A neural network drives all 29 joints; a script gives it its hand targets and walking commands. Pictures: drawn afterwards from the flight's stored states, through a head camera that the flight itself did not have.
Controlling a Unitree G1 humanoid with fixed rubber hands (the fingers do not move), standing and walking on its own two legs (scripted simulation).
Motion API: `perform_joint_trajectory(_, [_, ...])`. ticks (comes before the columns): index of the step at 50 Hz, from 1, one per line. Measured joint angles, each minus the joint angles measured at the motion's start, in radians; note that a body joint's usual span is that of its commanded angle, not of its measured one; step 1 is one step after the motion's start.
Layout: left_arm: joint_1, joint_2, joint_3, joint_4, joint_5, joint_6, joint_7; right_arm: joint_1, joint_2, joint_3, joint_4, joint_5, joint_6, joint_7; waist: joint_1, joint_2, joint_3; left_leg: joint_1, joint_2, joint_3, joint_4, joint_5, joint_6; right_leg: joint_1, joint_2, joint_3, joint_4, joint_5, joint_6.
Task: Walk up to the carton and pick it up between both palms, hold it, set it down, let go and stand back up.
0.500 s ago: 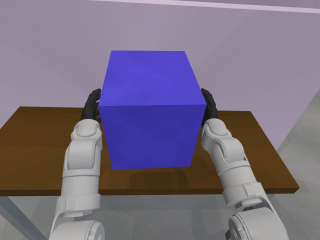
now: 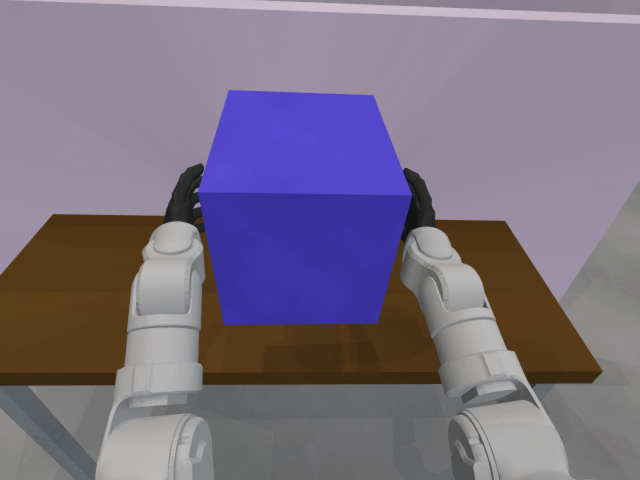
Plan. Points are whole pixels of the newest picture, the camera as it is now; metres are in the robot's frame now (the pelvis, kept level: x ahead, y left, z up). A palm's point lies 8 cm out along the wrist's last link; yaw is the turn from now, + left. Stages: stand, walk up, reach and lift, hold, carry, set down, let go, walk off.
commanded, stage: hold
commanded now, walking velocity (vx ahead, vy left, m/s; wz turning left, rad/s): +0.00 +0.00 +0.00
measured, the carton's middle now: (302, 205) +0.41 +0.01 +0.19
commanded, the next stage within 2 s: set down in 0.94 s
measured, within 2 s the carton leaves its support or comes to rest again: neither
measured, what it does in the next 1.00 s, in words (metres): stands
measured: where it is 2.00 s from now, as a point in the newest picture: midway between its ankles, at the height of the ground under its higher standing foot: outside the picture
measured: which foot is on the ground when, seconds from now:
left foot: down 0.00-1.00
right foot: down 0.00-1.00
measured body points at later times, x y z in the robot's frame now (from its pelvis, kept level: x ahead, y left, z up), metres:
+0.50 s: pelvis +0.00 +0.00 +0.00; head -0.05 +0.02 +0.45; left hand +0.38 +0.16 +0.18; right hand +0.38 -0.13 +0.18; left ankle +0.03 +0.12 -0.75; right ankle +0.00 -0.12 -0.75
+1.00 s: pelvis +0.01 +0.00 +0.00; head -0.04 +0.01 +0.45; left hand +0.37 +0.15 +0.17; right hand +0.38 -0.14 +0.17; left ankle +0.03 +0.12 -0.75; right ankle +0.00 -0.12 -0.75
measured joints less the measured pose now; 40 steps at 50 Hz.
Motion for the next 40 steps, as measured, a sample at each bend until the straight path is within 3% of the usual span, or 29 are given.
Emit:
perform_joint_trajectory(17, [0.025, 0.002, -0.015, -0.004, 0.002, 0.003, 0.007, 0.014, -0.011, 0.028, 0.028, 0.019, -0.023, 0.001, -0.002, -0.018, -0.005, -0.007, 0.006, -0.003, 0.024, -0.012, -0.004, -0.001, 0.008, -0.003, 0.012, -0.006, -0.004])
perform_joint_trajectory(28, [-0.058, 0.021, 0.006, 0.085, -0.006, -0.014, 0.007, -0.061, 0.0, -0.025, 0.095, -0.003, -0.028, 0.008, 0.008, -0.014, 0.009, -0.036, -0.001, -0.001, 0.016, -0.002, 0.003, -0.032, 0.0, -0.001, 0.01, 0.001, 0.002])
perform_joint_trajectory(40, [0.084, -0.011, -0.051, -0.11, -0.021, 0.016, 0.038, 0.058, -0.033, 0.048, -0.068, 0.067, -0.013, 0.003, -0.011, -0.008, -0.004, -0.027, -0.003, -0.001, 0.029, -0.032, 0.006, -0.013, -0.001, -0.001, 0.0, -0.017, 0.004])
